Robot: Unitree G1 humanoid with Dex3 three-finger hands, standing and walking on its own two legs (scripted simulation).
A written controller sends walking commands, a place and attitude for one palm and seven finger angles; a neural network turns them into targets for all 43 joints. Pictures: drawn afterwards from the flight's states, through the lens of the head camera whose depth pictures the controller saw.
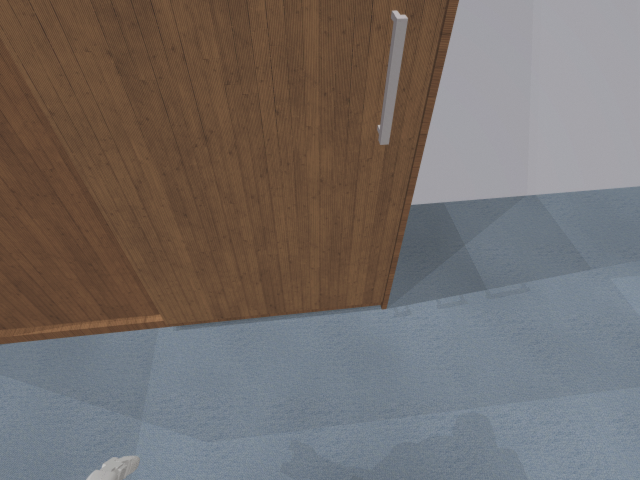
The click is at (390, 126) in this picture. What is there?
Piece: wardrobe's sliding door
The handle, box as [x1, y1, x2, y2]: [377, 10, 407, 144]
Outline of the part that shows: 396,10 392,11 391,18 393,20 393,29 381,122 377,126 377,130 379,133 378,140 380,144 387,144 389,139 407,22 407,17 405,15 400,15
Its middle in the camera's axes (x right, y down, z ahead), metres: +0.13 -0.31 +0.76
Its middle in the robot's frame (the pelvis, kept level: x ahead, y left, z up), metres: +0.80 -0.09 +0.12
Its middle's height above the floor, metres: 0.89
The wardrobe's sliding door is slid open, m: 0.00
